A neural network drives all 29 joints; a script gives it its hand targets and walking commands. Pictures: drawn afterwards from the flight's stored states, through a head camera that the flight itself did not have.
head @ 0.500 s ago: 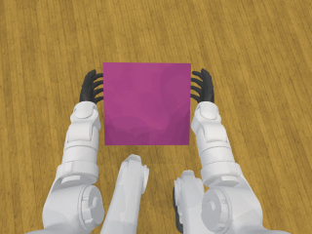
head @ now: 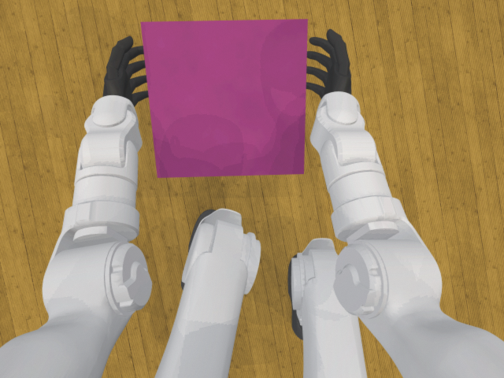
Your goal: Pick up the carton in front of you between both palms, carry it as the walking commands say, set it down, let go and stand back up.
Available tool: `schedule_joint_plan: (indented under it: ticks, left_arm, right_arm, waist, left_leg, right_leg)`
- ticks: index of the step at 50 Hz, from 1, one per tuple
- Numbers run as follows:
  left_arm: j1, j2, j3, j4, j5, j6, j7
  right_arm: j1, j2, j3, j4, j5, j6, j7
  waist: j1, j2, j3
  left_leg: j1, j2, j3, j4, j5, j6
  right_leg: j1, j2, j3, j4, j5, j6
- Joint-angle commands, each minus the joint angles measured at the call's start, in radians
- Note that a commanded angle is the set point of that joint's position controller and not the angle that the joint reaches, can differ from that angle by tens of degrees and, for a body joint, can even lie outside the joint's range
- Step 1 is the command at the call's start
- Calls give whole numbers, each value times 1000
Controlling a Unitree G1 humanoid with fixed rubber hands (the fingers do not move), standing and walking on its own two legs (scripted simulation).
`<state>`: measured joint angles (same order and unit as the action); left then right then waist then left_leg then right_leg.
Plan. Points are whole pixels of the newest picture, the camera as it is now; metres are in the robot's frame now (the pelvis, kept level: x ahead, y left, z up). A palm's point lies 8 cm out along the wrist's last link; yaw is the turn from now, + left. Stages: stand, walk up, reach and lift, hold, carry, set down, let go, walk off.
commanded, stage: set down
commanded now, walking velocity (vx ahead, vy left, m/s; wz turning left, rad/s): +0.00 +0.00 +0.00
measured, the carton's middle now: (231, 104) +0.49 +0.16 -0.24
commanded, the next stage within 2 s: none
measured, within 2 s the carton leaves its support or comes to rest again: rests again in 1.00 s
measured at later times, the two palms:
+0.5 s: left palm (131, 98) +0.44 +0.31 -0.19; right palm (327, 100) +0.52 +0.01 -0.18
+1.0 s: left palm (135, 89) +0.46 +0.31 -0.21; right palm (325, 93) +0.54 +0.01 -0.21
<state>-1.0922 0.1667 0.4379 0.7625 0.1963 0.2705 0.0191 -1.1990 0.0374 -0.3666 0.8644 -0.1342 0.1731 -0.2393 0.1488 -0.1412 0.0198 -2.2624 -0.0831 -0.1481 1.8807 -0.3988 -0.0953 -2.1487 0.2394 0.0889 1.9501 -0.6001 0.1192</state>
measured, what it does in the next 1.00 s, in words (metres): stands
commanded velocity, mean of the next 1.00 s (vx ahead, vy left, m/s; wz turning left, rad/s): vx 0.00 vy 0.00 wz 0.00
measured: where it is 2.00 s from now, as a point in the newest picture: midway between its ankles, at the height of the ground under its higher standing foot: (251, 289)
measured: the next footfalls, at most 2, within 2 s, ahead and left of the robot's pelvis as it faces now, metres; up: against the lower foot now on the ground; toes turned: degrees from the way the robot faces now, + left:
none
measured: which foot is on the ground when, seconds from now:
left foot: down 0.00-1.00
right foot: down 0.00-1.00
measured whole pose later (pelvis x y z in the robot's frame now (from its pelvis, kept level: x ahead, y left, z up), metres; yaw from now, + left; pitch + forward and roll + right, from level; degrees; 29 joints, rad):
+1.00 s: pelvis +0.01 -0.01 -0.04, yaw -1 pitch +45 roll +0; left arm -1.27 0.32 0.49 1.07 0.11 0.09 -0.10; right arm -1.38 -0.05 -0.29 1.05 -0.15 0.06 -0.14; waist 0.18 -0.11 0.16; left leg -2.35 0.02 -0.08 2.02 -0.45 -0.07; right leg -2.28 0.22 0.07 2.10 -0.61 0.09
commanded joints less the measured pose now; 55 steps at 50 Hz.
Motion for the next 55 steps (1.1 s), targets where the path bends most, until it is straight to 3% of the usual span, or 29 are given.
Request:
schedule_joint_plan:
  ticks: [1,5,12,19,34,49,55]
  left_arm:
    - [-638,-702,-402,-83,-123,-67,-253]
    - [-700,-662,-404,-89,-147,-78,-259]
    - [-703,-656,-385,-67,-186,-97,-276]
    - [-634,-595,-301,41,-152,-98,-288]
    - [-574,-412,-170,237,-95,-128,-292]
    - [-447,-303,-137,346,-93,-172,-268]
    - [-390,-277,-131,375,-92,-193,-253]
  right_arm:
    - [-560,809,394,15,85,-11,240]
    - [-612,789,409,16,106,-16,240]
    - [-641,821,473,-12,124,-31,243]
    - [-591,781,435,57,99,-33,252]
    - [-520,573,302,191,26,-52,250]
    - [-360,454,264,266,-15,-80,244]
    - [-324,436,280,266,-13,-97,247]
  waist:
    - [129,101,-1125]
    - [153,92,-1118]
    - [175,-14,-1068]
    - [187,-59,-949]
    - [145,-54,-721]
    - [102,-60,-625]
    - [114,-56,-605]
  left_leg:
    - [881,-3,265,-121,216,34]
    - [827,4,267,-87,218,35]
    - [777,10,241,-27,343,57]
    - [660,21,235,-14,280,73]
    - [455,45,221,-18,142,94]
    - [421,52,182,8,206,103]
    - [424,52,166,18,245,106]
  right_leg:
    - [258,44,-204,-142,83,-69]
    - [256,39,-206,-96,89,-70]
    - [229,30,-206,-59,167,-65]
    - [167,22,-198,-66,129,-65]
    - [116,0,-169,-84,69,-82]
    - [87,-18,-152,-52,151,-77]
    - [50,-24,-149,-33,179,-74]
